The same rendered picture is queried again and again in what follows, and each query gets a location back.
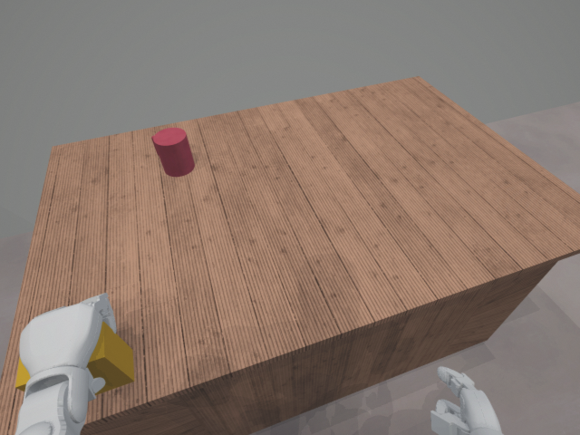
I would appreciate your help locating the robot right hand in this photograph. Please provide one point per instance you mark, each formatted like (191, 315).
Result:
(475, 411)

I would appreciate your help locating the left robot forearm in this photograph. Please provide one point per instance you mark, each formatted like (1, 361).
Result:
(55, 402)

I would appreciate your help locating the table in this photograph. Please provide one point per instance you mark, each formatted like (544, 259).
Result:
(320, 246)

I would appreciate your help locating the robot left hand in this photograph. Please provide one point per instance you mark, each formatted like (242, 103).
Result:
(67, 336)

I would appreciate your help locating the sponge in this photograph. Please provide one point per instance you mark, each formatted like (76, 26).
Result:
(112, 360)

